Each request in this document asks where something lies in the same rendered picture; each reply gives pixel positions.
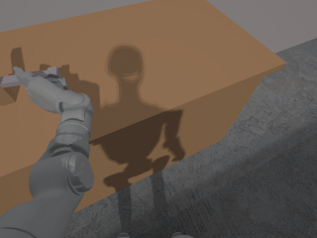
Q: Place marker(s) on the tap lever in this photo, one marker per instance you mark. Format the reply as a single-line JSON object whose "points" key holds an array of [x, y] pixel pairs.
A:
{"points": [[12, 80]]}

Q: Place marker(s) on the left robot forearm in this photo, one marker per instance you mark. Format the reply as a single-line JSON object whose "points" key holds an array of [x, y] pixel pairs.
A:
{"points": [[74, 127]]}

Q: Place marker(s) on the robot left upper arm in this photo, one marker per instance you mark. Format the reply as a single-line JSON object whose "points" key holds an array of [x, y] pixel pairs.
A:
{"points": [[57, 185]]}

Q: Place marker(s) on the counter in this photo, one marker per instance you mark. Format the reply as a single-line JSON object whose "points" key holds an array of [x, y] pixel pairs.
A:
{"points": [[166, 79]]}

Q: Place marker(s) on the robot left hand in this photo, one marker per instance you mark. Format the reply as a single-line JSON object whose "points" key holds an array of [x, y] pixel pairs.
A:
{"points": [[42, 91]]}

